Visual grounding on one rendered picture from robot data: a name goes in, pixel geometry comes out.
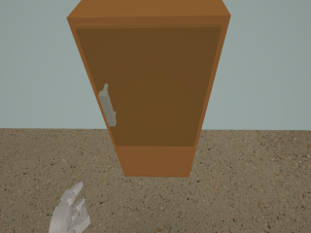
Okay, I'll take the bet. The robot left hand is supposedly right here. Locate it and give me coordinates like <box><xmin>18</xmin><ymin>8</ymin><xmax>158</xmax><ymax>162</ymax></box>
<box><xmin>49</xmin><ymin>182</ymin><xmax>90</xmax><ymax>233</ymax></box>

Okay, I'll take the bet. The handle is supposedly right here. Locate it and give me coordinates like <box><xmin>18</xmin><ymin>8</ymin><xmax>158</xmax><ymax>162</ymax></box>
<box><xmin>98</xmin><ymin>83</ymin><xmax>117</xmax><ymax>126</ymax></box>

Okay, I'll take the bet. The cupboard door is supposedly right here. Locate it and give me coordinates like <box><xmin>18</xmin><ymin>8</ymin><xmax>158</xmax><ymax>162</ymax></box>
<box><xmin>75</xmin><ymin>24</ymin><xmax>222</xmax><ymax>147</ymax></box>

